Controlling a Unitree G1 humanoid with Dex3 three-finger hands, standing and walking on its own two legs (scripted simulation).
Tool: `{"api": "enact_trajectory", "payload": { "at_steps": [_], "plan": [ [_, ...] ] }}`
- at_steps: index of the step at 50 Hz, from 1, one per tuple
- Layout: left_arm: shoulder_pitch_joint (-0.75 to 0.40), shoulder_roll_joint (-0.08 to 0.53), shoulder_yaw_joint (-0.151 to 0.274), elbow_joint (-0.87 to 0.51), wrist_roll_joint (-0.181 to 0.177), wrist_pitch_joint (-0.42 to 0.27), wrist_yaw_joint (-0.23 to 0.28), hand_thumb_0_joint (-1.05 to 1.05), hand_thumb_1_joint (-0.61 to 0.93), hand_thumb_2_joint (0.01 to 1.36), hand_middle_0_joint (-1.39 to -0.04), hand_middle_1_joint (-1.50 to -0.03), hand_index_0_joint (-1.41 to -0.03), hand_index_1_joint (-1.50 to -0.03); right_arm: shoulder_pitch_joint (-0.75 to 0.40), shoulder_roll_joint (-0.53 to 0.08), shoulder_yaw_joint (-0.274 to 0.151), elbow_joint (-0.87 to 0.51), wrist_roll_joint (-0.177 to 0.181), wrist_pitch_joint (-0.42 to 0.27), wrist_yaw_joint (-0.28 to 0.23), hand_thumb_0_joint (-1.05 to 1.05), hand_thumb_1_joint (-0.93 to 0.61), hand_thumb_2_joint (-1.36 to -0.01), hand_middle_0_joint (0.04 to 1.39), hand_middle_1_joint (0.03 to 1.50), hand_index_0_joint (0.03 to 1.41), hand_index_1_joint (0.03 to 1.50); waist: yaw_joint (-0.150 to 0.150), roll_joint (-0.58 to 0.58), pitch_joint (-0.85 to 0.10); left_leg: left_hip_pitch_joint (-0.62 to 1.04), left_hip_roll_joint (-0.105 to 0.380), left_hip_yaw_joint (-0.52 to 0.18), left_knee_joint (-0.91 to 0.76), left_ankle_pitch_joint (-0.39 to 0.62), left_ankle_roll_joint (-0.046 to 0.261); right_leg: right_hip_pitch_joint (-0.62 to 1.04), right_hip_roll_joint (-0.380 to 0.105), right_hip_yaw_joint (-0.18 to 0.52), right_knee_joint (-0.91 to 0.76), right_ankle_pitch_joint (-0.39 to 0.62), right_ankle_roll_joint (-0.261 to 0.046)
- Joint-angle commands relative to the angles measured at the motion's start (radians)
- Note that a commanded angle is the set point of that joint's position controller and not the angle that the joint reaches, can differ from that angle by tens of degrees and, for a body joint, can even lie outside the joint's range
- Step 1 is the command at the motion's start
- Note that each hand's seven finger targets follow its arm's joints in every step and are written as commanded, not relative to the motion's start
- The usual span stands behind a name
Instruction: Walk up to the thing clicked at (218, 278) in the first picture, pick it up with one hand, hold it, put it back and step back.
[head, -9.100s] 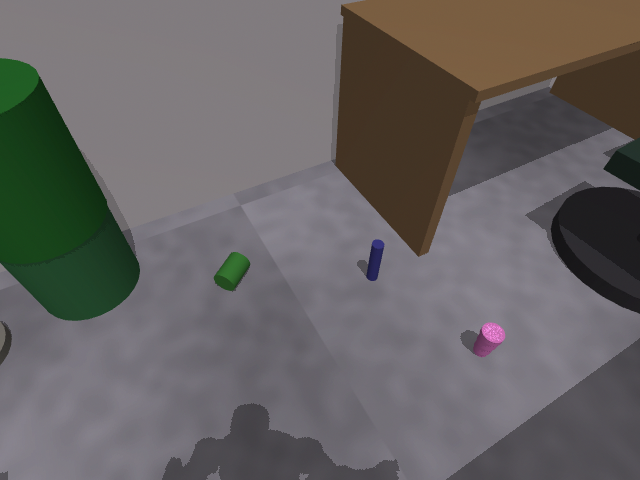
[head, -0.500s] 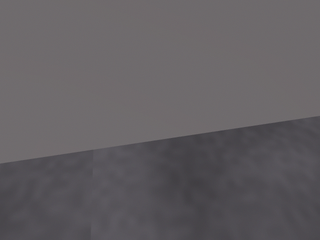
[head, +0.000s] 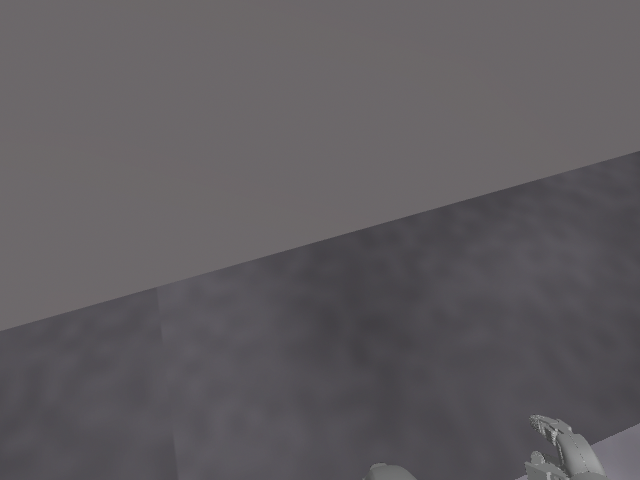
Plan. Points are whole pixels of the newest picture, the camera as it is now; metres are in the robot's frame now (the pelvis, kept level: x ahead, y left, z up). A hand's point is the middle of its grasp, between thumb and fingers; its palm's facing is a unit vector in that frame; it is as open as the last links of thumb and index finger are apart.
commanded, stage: walk up
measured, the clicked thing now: out of the picture -0.89 -0.16 -0.72
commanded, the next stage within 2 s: none
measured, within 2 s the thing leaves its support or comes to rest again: neither
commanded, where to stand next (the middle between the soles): +0.07 +0.00 m, yaw -58 degrees
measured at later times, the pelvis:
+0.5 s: pelvis +0.01 +0.02 -0.01, yaw -25 degrees
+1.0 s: pelvis +0.00 +0.06 -0.01, yaw -45 degrees
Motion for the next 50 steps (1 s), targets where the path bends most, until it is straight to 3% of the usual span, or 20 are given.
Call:
{"api": "enact_trajectory", "payload": {
  "at_steps": [1,6,7,8,9,10,13,15,22,26,27,28,29,30,35,42,47,48,49,50],
  "plan": [
    [0.000,0.196,0.071,-0.157,-0.012,-0.015,-0.005,0.000,0.900,0.900,-0.200,-0.300,-0.200,-0.300,-0.006,-0.233,-0.072,-0.158,-0.017,-0.025,-0.016,0.000,-0.900,-0.900,0.200,0.300,0.200,0.300,-0.033,0.114,-0.092,0.111,0.426,-0.250,-0.269,0.281,0.237,-0.186,-0.104,-0.104,0.269,-0.135,-0.005],
    [0.207,0.209,0.104,-0.156,-0.017,-0.033,-0.028,0.000,0.900,0.900,-0.200,-0.300,-0.200,-0.300,-0.048,-0.242,-0.072,-0.224,-0.019,-0.014,-0.006,0.000,-0.900,-0.900,0.200,0.300,0.200,0.300,0.046,0.142,-0.148,-0.047,0.229,0.000,0.055,0.166,0.102,0.172,-0.038,-0.178,-0.082,0.035,-0.006],
    [0.289,0.249,0.122,-0.140,-0.008,-0.044,-0.016,0.000,0.900,0.900,-0.200,-0.300,-0.200,-0.300,-0.063,-0.212,-0.064,-0.244,-0.012,-0.002,0.002,0.000,-0.900,-0.900,0.200,0.300,0.200,0.300,0.094,0.013,-0.169,-0.167,0.157,0.017,0.284,0.038,0.068,0.286,-0.038,-0.065,-0.185,0.059,-0.050],
    [0.302,0.339,0.142,-0.176,0.006,-0.060,0.003,0.000,0.900,0.900,-0.200,-0.300,-0.200,-0.300,-0.087,-0.148,-0.042,-0.286,-0.003,0.009,0.011,0.000,-0.900,-0.900,0.200,0.300,0.200,0.300,0.118,-0.269,-0.084,-0.369,-0.022,0.004,0.494,-0.327,-0.003,0.237,-0.207,0.370,-0.392,0.111,-0.145],
    [0.228,0.364,0.136,-0.239,0.010,-0.071,0.018,0.000,0.900,0.900,-0.200,-0.300,-0.200,-0.300,-0.098,-0.137,-0.029,-0.320,0.000,0.015,0.009,0.000,-0.900,-0.900,0.200,0.300,0.200,0.300,0.077,-0.229,-0.045,-0.453,-0.068,-0.211,0.576,-0.381,-0.036,0.145,-0.298,0.673,-0.502,0.071,-0.237],
    [0.170,0.387,0.139,-0.263,-0.003,-0.071,0.026,0.000,0.900,0.900,-0.200,-0.300,-0.200,-0.300,-0.060,-0.166,-0.038,-0.318,0.004,0.016,0.005,0.000,-0.900,-0.900,0.200,0.300,0.200,0.300,0.047,-0.201,-0.102,-0.429,-0.064,-0.314,0.638,-0.355,-0.039,0.119,-0.332,0.769,-0.575,-0.049,-0.291],
    [0.085,0.320,0.120,-0.285,-0.015,-0.080,0.048,0.000,0.900,0.900,-0.200,-0.300,-0.200,-0.300,0.072,-0.222,-0.044,-0.242,0.017,0.007,-0.008,0.000,-0.900,-0.900,0.200,0.300,0.200,0.300,-0.013,-0.135,-0.159,-0.377,-0.012,-0.331,0.528,-0.172,-0.045,0.198,-0.197,0.465,-0.417,0.028,-0.177],
    [0.090,0.286,0.109,-0.275,-0.013,-0.087,0.040,0.000,0.900,0.900,-0.200,-0.300,-0.200,-0.300,0.100,-0.200,-0.041,-0.241,0.019,0.013,-0.016,0.000,-0.900,-0.900,0.200,0.300,0.200,0.300,-0.005,-0.149,-0.154,-0.332,-0.058,-0.316,0.546,-0.153,-0.026,0.144,-0.151,0.398,-0.380,0.147,-0.168],
    [0.142,0.272,0.107,-0.304,-0.006,-0.072,0.032,0.000,0.900,0.900,-0.200,-0.300,-0.200,-0.300,0.116,-0.193,-0.026,-0.275,0.006,-0.005,-0.035,0.000,-0.900,-0.900,0.200,0.300,0.200,0.300,0.028,-0.152,-0.196,-0.271,-0.102,-0.287,0.343,-0.153,-0.002,0.143,-0.136,0.424,-0.303,0.313,-0.200],
    [0.030,0.269,0.095,-0.345,-0.021,-0.046,0.025,0.000,0.900,0.900,-0.200,-0.300,-0.200,-0.300,0.246,-0.172,-0.027,-0.230,0.006,-0.033,-0.046,0.000,-0.900,-0.900,0.200,0.300,0.200,0.300,-0.051,-0.176,-0.199,0.025,-0.114,-0.281,-0.016,-0.005,0.030,-0.068,-0.081,0.364,-0.184,0.388,-0.128],
    [0.032,0.211,0.079,-0.353,-0.030,-0.040,0.027,0.000,0.900,0.900,-0.200,-0.300,-0.200,-0.300,0.280,-0.210,-0.041,-0.228,-0.010,-0.043,-0.053,0.000,-0.900,-0.900,0.200,0.300,0.200,0.300,-0.069,-0.055,-0.200,0.097,-0.015,-0.401,-0.165,-0.018,0.045,-0.147,-0.019,0.282,-0.054,0.273,-0.059],
    [0.076,0.144,0.062,-0.348,-0.033,-0.035,0.025,0.000,0.900,0.900,-0.200,-0.300,-0.200,-0.300,0.222,-0.311,-0.062,-0.243,-0.022,-0.052,-0.059,0.000,-0.900,-0.900,0.200,0.300,0.200,0.300,-0.028,0.242,-0.161,0.116,0.221,-0.708,-0.298,-0.104,0.087,-0.280,0.185,0.106,0.164,-0.085,0.004],
    [0.105,0.248,0.080,-0.325,-0.007,-0.033,0.036,0.000,0.900,0.900,-0.200,-0.300,-0.200,-0.300,0.152,-0.373,-0.076,-0.266,-0.008,-0.053,-0.050,0.000,-0.900,-0.900,0.200,0.300,0.200,0.300,-0.026,0.238,-0.162,-0.005,0.401,-0.830,-0.330,-0.105,0.213,-0.256,0.110,0.094,0.345,-0.178,0.030],
    [0.087,0.285,0.090,-0.302,0.000,-0.031,0.033,0.000,0.900,0.900,-0.200,-0.300,-0.200,-0.300,0.121,-0.354,-0.075,-0.274,-0.006,-0.055,-0.048,0.000,-0.900,-0.900,0.200,0.300,0.200,0.300,-0.012,0.152,-0.088,-0.138,0.400,-0.797,-0.341,-0.083,0.234,-0.207,0.082,0.080,0.458,-0.164,0.035],
    [0.110,0.255,0.107,-0.234,-0.030,-0.030,-0.030,0.000,0.900,0.900,-0.200,-0.300,-0.200,-0.300,0.175,-0.284,-0.034,-0.231,0.001,-0.083,-0.042,0.000,-0.900,-0.900,0.200,0.300,0.200,0.300,-0.012,0.183,-0.095,0.006,0.157,-0.428,-0.268,-0.118,0.109,-0.216,0.040,0.015,0.373,0.002,0.026],
    [0.014,0.225,0.089,-0.229,-0.017,-0.055,-0.037,0.000,0.900,0.900,-0.200,-0.300,-0.200,-0.300,0.299,-0.340,-0.042,-0.223,-0.019,-0.094,-0.026,0.000,-0.900,-0.900,0.200,0.300,0.200,0.300,-0.073,0.193,-0.104,0.099,0.254,-0.367,-0.257,-0.047,0.189,-0.119,-0.025,-0.107,0.025,-0.154,0.024],
    [0.155,0.213,0.098,-0.139,-0.012,-0.086,-0.014,0.000,0.900,0.900,-0.200,-0.300,-0.200,-0.300,0.286,-0.289,-0.015,-0.225,-0.002,-0.067,-0.020,0.000,-0.900,-0.900,0.200,0.300,0.200,0.300,0.003,0.143,-0.178,-0.032,0.192,-0.175,0.014,0.244,0.114,0.245,0.020,-0.173,-0.371,0.063,-0.031],
    [0.197,0.269,0.122,-0.124,-0.006,-0.091,-0.006,0.000,0.900,0.900,-0.200,-0.300,-0.200,-0.300,0.296,-0.234,0.003,-0.233,0.002,-0.066,-0.023,0.000,-0.900,-0.900,0.200,0.300,0.200,0.300,0.031,0.002,-0.196,-0.211,0.143,-0.137,0.160,0.138,0.056,0.393,-0.036,-0.005,-0.373,0.022,-0.065],
    [0.187,0.350,0.140,-0.149,-0.004,-0.094,0.000,0.000,0.900,0.900,-0.200,-0.300,-0.200,-0.300,0.266,-0.171,0.025,-0.261,0.009,-0.067,-0.022,0.000,-0.900,-0.900,0.200,0.300,0.200,0.300,0.045,-0.240,-0.138,-0.474,-0.005,-0.077,0.323,-0.181,-0.022,0.413,-0.261,0.414,-0.445,-0.120,-0.172],
    [0.155,0.375,0.135,-0.165,-0.009,-0.087,0.001,0.000,0.900,0.900,-0.200,-0.300,-0.200,-0.300,0.189,-0.257,-0.001,-0.254,0.001,-0.062,-0.037,0.000,-0.900,-0.900,0.200,0.300,0.200,0.300,0.061,-0.178,-0.066,-0.450,0.014,-0.213,0.417,-0.266,-0.021,0.247,-0.354,0.532,-0.440,-0.144,-0.286]
  ]
}}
